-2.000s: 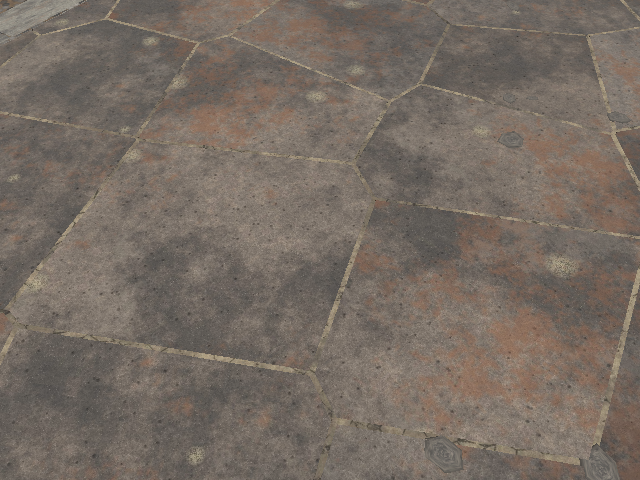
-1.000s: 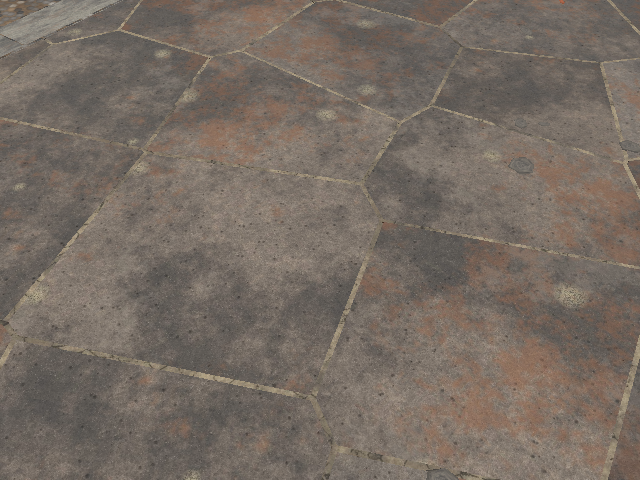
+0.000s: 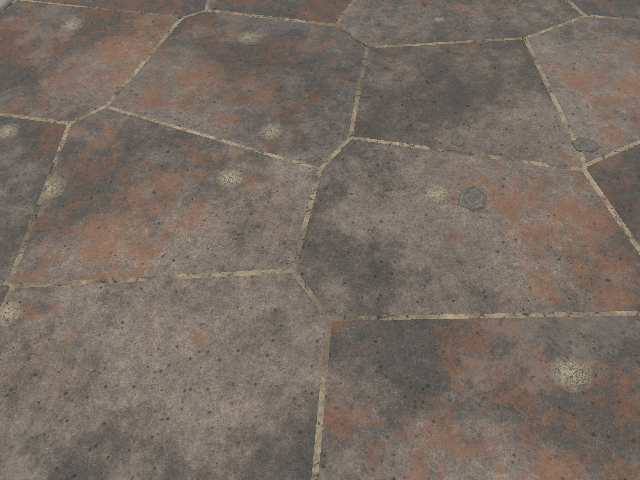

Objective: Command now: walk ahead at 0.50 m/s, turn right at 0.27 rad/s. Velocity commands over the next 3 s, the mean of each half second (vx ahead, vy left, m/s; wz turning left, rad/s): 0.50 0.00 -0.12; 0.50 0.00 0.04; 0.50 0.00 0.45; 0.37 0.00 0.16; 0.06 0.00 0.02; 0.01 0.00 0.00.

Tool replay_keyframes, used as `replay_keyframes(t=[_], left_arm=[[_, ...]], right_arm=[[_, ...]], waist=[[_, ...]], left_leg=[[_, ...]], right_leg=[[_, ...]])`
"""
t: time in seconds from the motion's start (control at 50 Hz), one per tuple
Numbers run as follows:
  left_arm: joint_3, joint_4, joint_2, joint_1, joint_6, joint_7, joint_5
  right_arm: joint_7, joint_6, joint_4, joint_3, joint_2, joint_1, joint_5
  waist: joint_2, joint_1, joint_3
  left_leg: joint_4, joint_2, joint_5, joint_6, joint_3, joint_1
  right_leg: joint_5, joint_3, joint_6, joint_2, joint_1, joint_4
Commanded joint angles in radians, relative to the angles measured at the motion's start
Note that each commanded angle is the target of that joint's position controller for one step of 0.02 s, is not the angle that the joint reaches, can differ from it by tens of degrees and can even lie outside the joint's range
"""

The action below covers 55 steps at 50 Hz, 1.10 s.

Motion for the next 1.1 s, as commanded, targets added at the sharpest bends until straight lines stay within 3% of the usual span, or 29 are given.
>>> replay_keyframes(t=[0.02, 0.08, 0.12, 0.14, 0.16, 0.18, 0.2, 0.22, 0.24, 0.26, 0.28, 0.32, 0.38, 0.5, 0.6, 0.66, 0.7, 0.72, 0.74, 0.76, 0.78, 0.8, 0.82, 0.84, 0.86, 0.9, 0.96, 1.02, 1.1], left_arm=[[0.015, -0.012, 0.114, 0.124, -0.007, 0.011, 0.007], [0.014, -0.013, 0.136, 0.122, -0.01, 0.022, 0.019], [0.018, -0.024, 0.164, 0.071, -0.018, 0.025, 0.022], [0.02, -0.024, 0.174, 0.057, -0.021, 0.021, 0.026], [0.019, -0.029, 0.173, 0.034, -0.024, 0.015, 0.02], [0.005, -0.063, 0.121, 0.044, -0.03, 0.009, 0.012], [-0.003, -0.044, 0.048, 0.209, -0.019, 0.006, -0.032], [0.013, -0.037, 0.145, 0.147, -0.012, 0.012, 0.008], [0.014, -0.065, 0.136, 0.037, -0.013, 0.006, 0.015], [0.009, -0.08, 0.114, -0.015, -0.013, 0.0, 0.018], [0.011, -0.086, 0.108, -0.037, -0.005, -0.007, 0.027], [0.006, -0.085, 0.077, -0.018, 0.014, -0.021, 0.037], [0.002, -0.102, 0.062, -0.075, 0.027, -0.034, 0.043], [-0.016, -0.193, 0.047, -0.352, 0.027, -0.043, 0.032], [-0.024, -0.234, 0.052, -0.481, 0.021, -0.038, 0.023], [-0.016, -0.238, 0.071, -0.461, 0.011, -0.032, 0.024], [0.002, -0.177, 0.098, -0.276, -0.001, -0.018, 0.03], [0.018, -0.126, 0.134, -0.115, -0.012, -0.007, 0.044], [0.041, -0.108, 0.227, 0.039, -0.018, 0.005, 0.071], [0.055, -0.097, 0.27, 0.046, -0.005, -0.006, 0.055], [0.043, -0.105, 0.203, -0.043, 0.005, -0.013, 0.019], [0.026, -0.12, 0.147, -0.136, 0.002, -0.017, 0.012], [0.016, -0.121, 0.109, -0.18, -0.004, -0.02, 0.016], [0.01, -0.111, 0.09, -0.184, -0.011, -0.016, 0.013], [0.006, -0.1, 0.076, -0.179, -0.017, -0.012, 0.013], [0.009, -0.075, 0.09, -0.126, -0.037, -0.008, 0.012], [0.011, -0.052, 0.105, -0.069, -0.047, -0.004, 0.012], [0.005, -0.039, 0.098, -0.024, -0.046, 0.0, 0.013], [-0.002, -0.023, 0.098, 0.017, -0.047, 0.011, 0.012]], right_arm=[[0.007, -0.014, -0.096, 0.003, -0.044, -0.14, 0.008], [0.007, -0.027, -0.123, 0.005, -0.061, -0.169, 0.016], [-0.004, -0.036, -0.091, -0.009, -0.096, -0.04, 0.019], [-0.015, -0.042, -0.052, -0.021, -0.124, 0.085, 0.022], [-0.028, -0.051, -0.009, -0.032, -0.146, 0.24, 0.015], [-0.043, -0.054, 0.013, -0.05, -0.218, 0.404, -0.011], [-0.029, -0.043, 0.031, -0.072, -0.282, 0.409, -0.021], [-0.015, -0.032, 0.023, -0.058, -0.19, 0.342, 0.013], [-0.011, -0.034, 0.01, -0.041, -0.13, 0.244, 0.022], [-0.008, -0.041, 0.014, -0.032, -0.096, 0.211, 0.015], [-0.011, -0.048, 0.027, -0.026, -0.083, 0.219, 0.014], [-0.014, -0.061, 0.065, -0.017, -0.066, 0.258, 0.022], [-0.013, -0.075, 0.098, -0.023, -0.094, 0.323, 0.032], [-0.014, -0.07, 0.137, -0.017, -0.095, 0.429, 0.034], [-0.025, -0.065, 0.165, -0.017, -0.109, 0.497, 0.025], [-0.035, -0.059, 0.173, -0.02, -0.124, 0.478, 0.019], [-0.037, -0.052, 0.174, -0.024, -0.139, 0.45, 0.021], [-0.036, -0.05, 0.166, -0.019, -0.128, 0.443, 0.026], [-0.031, -0.051, 0.123, -0.001, -0.066, 0.465, 0.049], [-0.029, -0.046, 0.133, -0.002, -0.036, 0.562, 0.061], [-0.033, -0.037, 0.131, -0.024, -0.114, 0.471, 0.032], [-0.025, -0.043, 0.108, -0.022, -0.098, 0.398, 0.027], [-0.02, -0.043, 0.104, -0.02, -0.08, 0.367, 0.025], [-0.015, -0.032, 0.107, -0.021, -0.073, 0.366, 0.011], [-0.008, -0.018, 0.12, -0.017, -0.052, 0.393, 0.006], [0.003, -0.001, 0.121, -0.02, -0.042, 0.386, 0.008], [0.01, 0.013, 0.092, -0.025, -0.049, 0.282, 0.012], [0.013, 0.013, 0.06, -0.024, -0.05, 0.178, 0.018], [0.019, 0.007, 0.017, -0.006, -0.026, 0.052, 0.015]], waist=[[-0.106, 0.037, 0.025], [-0.116, 0.025, 0.029], [-0.133, -0.048, -0.02], [-0.129, -0.102, -0.081], [-0.104, -0.18, -0.159], [0.001, -0.223, -0.294], [0.243, -0.14, -0.375], [0.059, -0.125, -0.271], [0.001, -0.104, -0.118], [-0.039, -0.09, -0.055], [-0.023, -0.075, -0.03], [0.028, -0.044, -0.036], [0.034, -0.041, -0.02], [0.035, -0.099, 0.036], [0.047, -0.131, 0.046], [0.049, -0.099, 0.037], [0.04, -0.016, -0.06], [0.012, 0.045, -0.154], [-0.126, 0.074, -0.293], [-0.266, 0.025, -0.366], [-0.105, -0.001, -0.228], [-0.086, -0.03, -0.098], [-0.071, -0.057, -0.045], [-0.084, -0.08, -0.017], [-0.093, -0.101, -0.019], [-0.087, -0.108, -0.016], [-0.087, -0.095, 0.025], [-0.084, -0.076, 0.045], [-0.09, -0.048, 0.06]], left_leg=[[-0.102, -0.06, 0.042, 0.016, 0.071, -0.006], [-0.199, -0.087, -0.009, 0.054, 0.072, 0.046], [-0.25, -0.133, -0.085, 0.094, 0.075, 0.235], [-0.282, -0.157, -0.105, 0.116, 0.076, 0.366], [-0.333, -0.117, -0.052, 0.144, 0.046, 0.574], [-0.306, 0.1, -0.118, 0.192, -0.182, 0.821], [-0.39, 0.336, -0.106, 0.358, -0.644, 1.022], [-0.463, 0.286, -0.248, 0.331, -0.68, 0.909], [-0.496, 0.246, -0.249, 0.302, -0.514, 0.756], [-0.527, 0.198, -0.151, 0.277, -0.411, 0.661], [-0.544, 0.159, -0.072, 0.253, -0.329, 0.609], [-0.573, 0.112, 0.032, 0.226, -0.234, 0.557], [-0.611, 0.094, 0.086, 0.231, -0.166, 0.554], [-0.642, 0.049, 0.198, 0.2, -0.07, 0.59], [-0.604, 0.086, 0.278, 0.202, -0.059, 0.709], [-0.523, 0.118, 0.441, 0.191, -0.052, 0.771], [-0.304, 0.092, 0.636, 0.163, -0.019, 0.766], [-0.111, 0.053, 0.522, 0.145, 0.012, 0.652], [0.217, -0.027, 0.123, 0.113, 0.066, 0.388], [0.484, -0.179, -0.539, 0.097, 0.042, 0.136], [0.523, -0.108, -0.457, 0.111, -0.045, 0.061], [0.48, -0.073, -0.365, 0.111, -0.042, 0.056], [0.426, -0.041, -0.31, 0.109, -0.036, 0.09], [0.388, -0.024, -0.29, 0.099, -0.029, 0.129], [0.365, -0.017, -0.277, 0.088, -0.029, 0.171], [0.352, -0.022, -0.248, 0.078, -0.026, 0.169], [0.302, -0.012, -0.142, 0.069, -0.035, 0.055], [0.206, -0.023, -0.043, 0.062, -0.028, -0.014], [0.016, -0.04, 0.046, 0.067, 0.054, 0.01]], right_leg=[[0.593, 0.135, -0.027, -0.249, 0.05, -0.022], [0.699, 0.143, -0.037, -0.29, 0.127, 0.019], [0.928, 0.123, -0.014, -0.298, 0.121, 0.123], [1.0, 0.112, -0.005, -0.286, 0.123, 0.251], [0.906, 0.083, 0.004, -0.255, 0.039, 0.429], [0.554, 0.045, 0.011, -0.196, -0.138, 0.702], [-0.264, -0.039, 0.055, -0.012, -0.462, 1.039], [-0.223, 0.021, 0.037, -0.078, -0.551, 1.095], [-0.13, 0.02, 0.04, -0.116, -0.573, 1.056], [-0.084, 0.011, 0.044, -0.146, -0.562, 1.01], [-0.068, 0.0, 0.049, -0.169, -0.545, 0.971], [-0.05, -0.024, 0.067, -0.188, -0.494, 0.909], [-0.005, -0.068, 0.089, -0.213, -0.557, 0.854], [0.195, -0.142, 0.121, -0.232, -0.637, 0.56], [0.216, -0.165, 0.096, -0.198, -0.602, 0.382], [0.122, -0.168, 0.055, -0.169, -0.523, 0.313], [0.1, -0.192, 0.017, -0.109, -0.285, 0.23], [0.123, -0.148, -0.015, -0.151, -0.053, 0.211], [0.042, 0.171, -0.088, -0.419, 0.23, 0.194], [0.05, 0.561, -0.198, -0.594, 0.344, 0.078], [-0.052, 0.482, -0.156, -0.528, 0.22, 0.047], [-0.03, 0.346, -0.127, -0.487, 0.063, 0.003], [0.03, 0.254, -0.096, -0.437, -0.035, -0.038], [0.093, 0.185, -0.073, -0.398, -0.102, -0.061], [0.123, 0.122, -0.055, -0.377, -0.141, -0.084], [0.204, 0.056, -0.048, -0.368, -0.153, -0.108], [0.236, -0.031, -0.022, -0.358, -0.127, -0.143], [0.317, -0.104, 0.007, -0.345, -0.086, -0.145], [0.465, -0.197, 0.032, -0.339, -0.032, -0.124]])
Next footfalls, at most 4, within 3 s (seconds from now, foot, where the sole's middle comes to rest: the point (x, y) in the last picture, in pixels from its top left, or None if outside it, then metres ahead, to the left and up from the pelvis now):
0.16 left None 0.28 0.12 -0.78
0.72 right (410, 432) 0.57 -0.08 -0.78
1.30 left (340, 316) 0.84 0.08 -0.78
1.82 right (366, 207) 1.20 0.03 -0.78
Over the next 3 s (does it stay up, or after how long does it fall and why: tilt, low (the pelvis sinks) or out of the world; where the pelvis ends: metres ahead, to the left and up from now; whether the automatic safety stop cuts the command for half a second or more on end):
stays up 1.11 0.11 0.00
